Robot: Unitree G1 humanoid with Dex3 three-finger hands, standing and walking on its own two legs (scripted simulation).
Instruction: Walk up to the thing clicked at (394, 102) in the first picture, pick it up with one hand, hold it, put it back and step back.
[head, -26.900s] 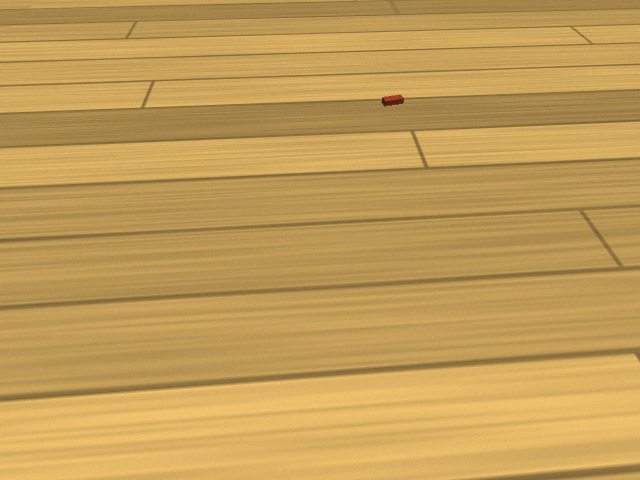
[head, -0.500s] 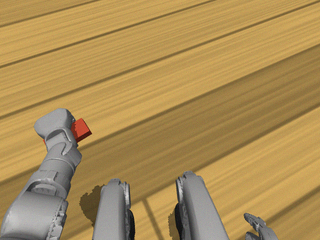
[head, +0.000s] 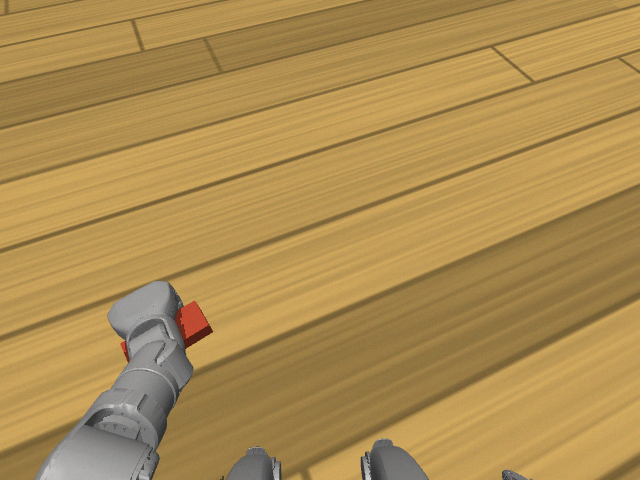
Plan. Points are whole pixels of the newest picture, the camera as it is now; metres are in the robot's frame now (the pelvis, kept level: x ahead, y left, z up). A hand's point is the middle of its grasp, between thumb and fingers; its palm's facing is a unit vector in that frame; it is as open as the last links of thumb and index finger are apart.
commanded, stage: lift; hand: left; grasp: from above
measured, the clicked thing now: (168, 337) +0.36 +0.23 -0.13
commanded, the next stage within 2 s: hold in 0.28 s
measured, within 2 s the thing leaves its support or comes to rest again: neither
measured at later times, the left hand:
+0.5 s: hand (142, 313) +0.35 +0.22 -0.02, palm faces -0.37 -0.24 -0.89, open 7.9 cm
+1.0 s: hand (127, 312) +0.34 +0.23 +0.01, palm faces -0.35 -0.25 -0.90, open 7.9 cm
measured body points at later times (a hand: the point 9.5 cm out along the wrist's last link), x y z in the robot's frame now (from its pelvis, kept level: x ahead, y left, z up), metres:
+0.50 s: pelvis +0.03 +0.00 +0.05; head +0.07 -0.02 +0.50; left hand +0.37 +0.23 +0.03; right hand +0.11 -0.26 -0.08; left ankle +0.02 +0.13 -0.66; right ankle +0.03 -0.12 -0.66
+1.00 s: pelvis +0.03 +0.00 +0.07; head +0.05 -0.02 +0.52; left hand +0.35 +0.23 +0.06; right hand +0.15 -0.25 -0.06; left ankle +0.02 +0.13 -0.66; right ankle +0.03 -0.12 -0.66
